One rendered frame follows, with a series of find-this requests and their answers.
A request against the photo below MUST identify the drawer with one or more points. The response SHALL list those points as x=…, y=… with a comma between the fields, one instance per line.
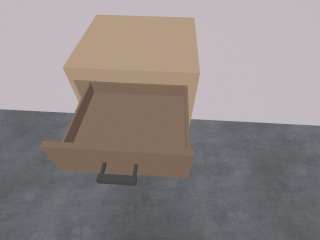
x=124, y=124

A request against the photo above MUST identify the cabinet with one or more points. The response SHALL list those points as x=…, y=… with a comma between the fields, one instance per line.
x=136, y=49

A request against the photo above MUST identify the handle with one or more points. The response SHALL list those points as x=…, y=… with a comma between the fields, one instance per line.
x=114, y=179

